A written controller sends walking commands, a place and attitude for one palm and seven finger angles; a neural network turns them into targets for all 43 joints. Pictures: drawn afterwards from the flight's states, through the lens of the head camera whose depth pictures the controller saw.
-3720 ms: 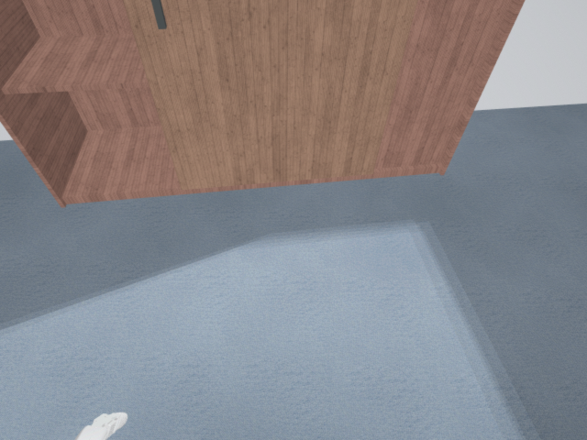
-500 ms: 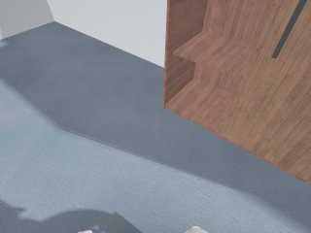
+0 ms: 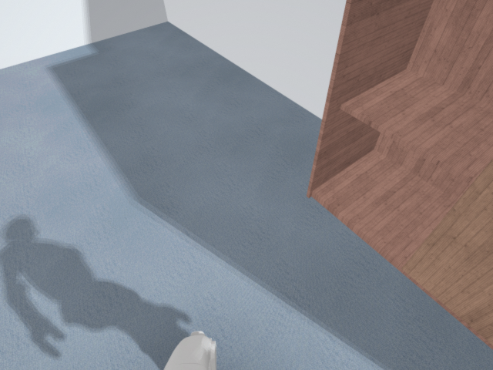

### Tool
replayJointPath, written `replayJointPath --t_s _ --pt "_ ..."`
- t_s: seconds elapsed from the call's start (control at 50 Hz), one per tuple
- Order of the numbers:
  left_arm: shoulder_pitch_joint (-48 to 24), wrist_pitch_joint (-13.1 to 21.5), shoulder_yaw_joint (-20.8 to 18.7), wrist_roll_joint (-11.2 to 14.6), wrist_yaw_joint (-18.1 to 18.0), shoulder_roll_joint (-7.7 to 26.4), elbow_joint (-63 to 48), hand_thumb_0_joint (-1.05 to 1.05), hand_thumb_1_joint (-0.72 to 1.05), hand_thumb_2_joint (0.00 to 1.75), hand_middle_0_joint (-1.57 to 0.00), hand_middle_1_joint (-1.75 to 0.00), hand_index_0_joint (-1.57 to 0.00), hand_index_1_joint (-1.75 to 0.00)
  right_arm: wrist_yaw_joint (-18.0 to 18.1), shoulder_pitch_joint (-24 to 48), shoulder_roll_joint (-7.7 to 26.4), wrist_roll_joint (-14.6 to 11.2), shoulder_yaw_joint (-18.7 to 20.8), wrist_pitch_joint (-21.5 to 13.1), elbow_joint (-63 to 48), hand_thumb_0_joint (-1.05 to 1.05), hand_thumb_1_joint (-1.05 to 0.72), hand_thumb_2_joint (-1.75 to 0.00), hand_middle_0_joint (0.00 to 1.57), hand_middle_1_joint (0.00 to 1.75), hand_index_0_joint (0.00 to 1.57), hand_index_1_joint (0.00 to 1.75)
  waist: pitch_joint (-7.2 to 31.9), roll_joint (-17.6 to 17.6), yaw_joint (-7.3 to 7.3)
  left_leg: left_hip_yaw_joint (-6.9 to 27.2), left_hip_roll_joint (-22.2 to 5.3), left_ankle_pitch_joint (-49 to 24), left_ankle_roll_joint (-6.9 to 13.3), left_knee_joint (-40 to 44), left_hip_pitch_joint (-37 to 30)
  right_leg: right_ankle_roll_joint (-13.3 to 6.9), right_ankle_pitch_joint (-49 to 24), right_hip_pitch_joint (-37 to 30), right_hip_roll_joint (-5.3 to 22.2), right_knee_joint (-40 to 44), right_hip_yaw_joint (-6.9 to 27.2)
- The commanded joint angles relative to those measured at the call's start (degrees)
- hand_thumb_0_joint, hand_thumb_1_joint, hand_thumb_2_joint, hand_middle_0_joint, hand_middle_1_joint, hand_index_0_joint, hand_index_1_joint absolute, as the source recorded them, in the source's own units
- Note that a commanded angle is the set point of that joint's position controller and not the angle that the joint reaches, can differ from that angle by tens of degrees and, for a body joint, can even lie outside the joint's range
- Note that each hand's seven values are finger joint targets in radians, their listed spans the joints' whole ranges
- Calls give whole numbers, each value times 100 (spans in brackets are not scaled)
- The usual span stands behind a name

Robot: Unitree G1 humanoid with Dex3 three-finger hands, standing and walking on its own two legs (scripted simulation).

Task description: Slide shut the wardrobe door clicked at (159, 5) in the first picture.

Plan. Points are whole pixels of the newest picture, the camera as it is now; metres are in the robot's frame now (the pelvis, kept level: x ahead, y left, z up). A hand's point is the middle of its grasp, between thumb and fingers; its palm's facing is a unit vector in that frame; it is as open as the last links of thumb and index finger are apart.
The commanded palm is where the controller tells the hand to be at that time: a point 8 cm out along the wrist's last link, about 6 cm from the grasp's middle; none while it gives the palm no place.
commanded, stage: walk to a spot facing it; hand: right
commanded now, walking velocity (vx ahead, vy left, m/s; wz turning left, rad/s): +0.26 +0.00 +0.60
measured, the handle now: out of the picture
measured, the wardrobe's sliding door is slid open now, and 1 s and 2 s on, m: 0.53 0.53 0.53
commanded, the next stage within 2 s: turn to face it in 0.10 s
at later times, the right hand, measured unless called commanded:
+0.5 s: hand (304, 286) +0.32 -0.10 -0.16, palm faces -0.07 +0.98 -0.19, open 7.2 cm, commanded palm none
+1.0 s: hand (350, 313) +0.27 -0.19 -0.16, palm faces +0.25 +0.93 -0.28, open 7.4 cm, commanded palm none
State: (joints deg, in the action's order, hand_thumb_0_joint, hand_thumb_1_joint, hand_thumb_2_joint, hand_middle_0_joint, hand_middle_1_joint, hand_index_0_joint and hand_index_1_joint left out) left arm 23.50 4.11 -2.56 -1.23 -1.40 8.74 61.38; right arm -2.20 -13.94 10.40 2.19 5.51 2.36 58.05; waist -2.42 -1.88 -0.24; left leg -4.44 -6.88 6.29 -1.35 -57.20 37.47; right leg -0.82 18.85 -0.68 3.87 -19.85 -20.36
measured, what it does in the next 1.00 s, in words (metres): walks ahead: left foot, then right foot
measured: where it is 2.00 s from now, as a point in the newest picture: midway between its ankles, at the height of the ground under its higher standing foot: outside the picture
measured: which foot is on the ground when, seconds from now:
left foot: up 0.00-0.18, down 0.20-0.66, up 0.68-1.00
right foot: down 0.00-0.18, up 0.20-0.64, down 0.66-1.00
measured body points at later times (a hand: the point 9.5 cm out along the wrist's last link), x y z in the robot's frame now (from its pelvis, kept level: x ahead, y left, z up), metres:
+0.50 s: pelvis +0.19 +0.06 -0.01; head +0.20 +0.07 +0.44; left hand +0.21 +0.29 -0.16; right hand +0.32 -0.15 -0.14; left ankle +0.19 +0.12 -0.74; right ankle +0.25 -0.08 -0.70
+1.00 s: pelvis +0.24 +0.05 +0.00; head +0.27 +0.03 +0.45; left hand +0.35 +0.28 -0.14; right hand +0.26 -0.24 -0.14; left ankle +0.27 +0.22 -0.69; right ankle +0.26 -0.06 -0.74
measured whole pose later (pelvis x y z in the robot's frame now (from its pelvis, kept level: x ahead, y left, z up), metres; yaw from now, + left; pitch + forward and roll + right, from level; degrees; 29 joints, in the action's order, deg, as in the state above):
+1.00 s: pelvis +0.24 +0.05 +0.00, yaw -12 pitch +0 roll +2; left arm 12.0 -2.0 -3.4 -1.4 0.6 11.9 53.3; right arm 1.1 -10.9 14.5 0.9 5.0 3.4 52.8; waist -3.8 1.0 0.8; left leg -0.2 -4.4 24.1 -5.1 -52.9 24.9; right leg -2.3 10.6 18.1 -0.3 -28.2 0.6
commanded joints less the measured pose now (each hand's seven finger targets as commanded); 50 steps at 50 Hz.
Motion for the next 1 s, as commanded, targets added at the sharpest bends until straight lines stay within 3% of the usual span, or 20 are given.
replayJointPath --t_s 0.0,0.06,0.08,0.12,0.14,0.16,0.18,0.2,0.24,0.28,0.32,0.38,0.52,0.6,0.62,0.64,0.66,0.7,0.78,0.98 --pt "535 71 -137 -39 -30 701 -118 0 90 90 -20 -30 -20 -30 -70 1071 -13 -50 -58 -208 -724 0 -90 -90 20 30 20 30 -757 856 325 -280 91 113 125 1029 504 -522 -2516 -154 1653 768 511" --pt "600 17 -182 -66 -26 782 -101 0 90 90 -20 -30 -20 -30 -51 1128 78 -54 -65 -266 -802 0 -90 -90 20 30 20 30 -640 856 288 -500 389 560 388 1540 -100 -459 -3989 -320 1735 153 272" --pt "526 9 -205 -64 -28 865 -149 0 90 90 -20 -30 -20 -30 -46 910 119 -49 -49 -291 -765 0 -90 -90 20 30 20 30 -457 859 141 -625 585 714 492 1651 -469 -433 -4886 -386 1742 -272 152" --pt "168 -20 -278 -13 -3 1175 -311 0 90 90 -20 -30 -20 -30 -5 -250 384 -22 18 -383 -483 0 -90 -90 20 30 20 30 420 1049 -439 -857 945 718 689 2154 -2004 -205 -5868 -373 1610 -1946 -83" --pt "64 -34 -266 55 55 1175 -434 0 90 90 -20 -30 -20 -30 24 -1080 807 -14 127 -463 -250 0 -90 -90 20 30 20 30 1003 691 -850 -563 742 48 798 2658 -3662 35 -4879 558 1446 -3392 -72" --pt "391 -47 -177 150 109 677 -611 0 90 90 -20 -30 -20 -30 111 -1458 1505 -45 231 -547 -211 0 -90 -90 20 30 20 30 1751 -728 -817 2084 -1007 -1392 1407 2775 -5561 350 446 2793 558 -5276 287" --pt "22 -43 -141 140 29 520 -769 0 90 90 -20 -30 -20 -30 179 -1496 1825 -223 259 -493 -183 0 -90 -90 20 30 20 30 1865 -888 -747 3208 -1820 -3314 1858 3154 -5616 397 1756 3660 185 -6498 1140" --pt "-36 -57 -146 103 3 603 -790 0 90 90 -20 -30 -20 -30 241 -1148 1661 -208 205 -504 -353 0 -90 -90 20 30 20 30 1735 -854 -626 2843 -1722 -3092 1735 3420 -4872 349 1089 3564 324 -6547 1907" --pt "-119 -190 -113 27 -4 563 -516 0 90 90 -20 -30 -20 -30 317 -176 1047 -192 -5 -534 -503 0 -90 -90 20 30 20 30 798 1 -128 1833 -1342 -2497 1469 3670 -3224 333 398 3260 593 -6156 1993" --pt "333 -360 -15 -21 1 265 -220 0 90 90 -20 -30 -20 -30 372 224 723 -132 -130 -612 -486 0 -90 -90 20 30 20 30 526 89 285 895 -981 -2759 1195 3816 -2273 325 150 2751 589 -5446 1967" --pt "543 -481 33 4 -7 173 -122 0 90 90 -20 -30 -20 -30 376 418 595 -120 -203 -608 -466 0 -90 -90 20 30 20 30 558 -42 453 353 -838 -2531 1115 3878 -1952 370 117 2433 514 -4717 1945" --pt "285 -518 57 32 36 108 -198 0 90 90 -20 -30 -20 -30 356 446 509 -138 -261 -565 -402 0 -90 -90 20 30 20 30 375 -319 403 42 -748 -1914 1000 4059 -1907 392 -171 2331 387 -3846 1816" --pt "-1124 -522 -35 7 160 340 -734 0 90 90 -20 -30 -20 -30 404 -7 730 -99 -90 -397 -370 0 -90 -90 20 30 20 30 3 -452 -93 35 -1223 -2121 1001 3667 -2863 368 183 2696 216 -2685 1483" --pt "-869 -532 -111 -20 194 559 -867 0 90 90 -20 -30 -20 -30 419 60 948 -119 8 -324 -515 0 -90 -90 20 30 20 30 286 -288 112 -400 -1222 -2083 688 2622 -2946 225 -362 1849 81 -1504 1328" --pt "-499 -510 -172 -40 193 782 -828 0 90 90 -20 -30 -20 -30 401 69 920 -154 8 -297 -556 0 -90 -90 20 30 20 30 557 231 315 -615 -990 -1641 412 1794 -2547 66 -1530 1085 183 -943 1597" --pt "-175 -456 -296 -96 163 1336 -878 0 90 90 -20 -30 -20 -30 367 -52 664 -220 -10 -271 -754 0 -90 -90 20 30 20 30 806 1681 409 -890 -229 438 -94 495 -1299 -687 -3811 234 1455 -547 3419" --pt "77 -477 -336 -33 135 1621 -822 0 90 90 -20 -30 -20 -30 382 378 572 -172 -122 -253 -1022 0 -90 -90 20 30 20 30 726 1975 539 -386 238 3288 -221 -739 -743 -1343 -4668 315 2177 -94 4380" --pt "-348 -445 -335 -26 49 1537 -908 0 90 90 -20 -30 -20 -30 382 692 618 -139 -33 -194 -1052 0 -90 -90 20 30 20 30 548 985 409 384 90 2703 -197 -1276 -196 -1283 -3050 602 1883 -22 4228" --pt "-1155 -394 -265 4 60 1317 -1176 0 90 90 -20 -30 -20 -30 308 186 647 -138 17 -120 -797 0 -90 -90 20 30 20 30 662 873 64 406 82 1631 -294 -751 -715 -822 -2248 1052 1078 144 3132" --pt "-1085 -535 -461 -19 142 1566 -1191 0 90 90 -20 -30 -20 -30 341 407 674 -165 -20 -105 -1099 0 -90 -90 20 30 20 30 609 1151 225 331 443 1851 -340 1005 -1294 -901 -1846 1172 847 -15 3788"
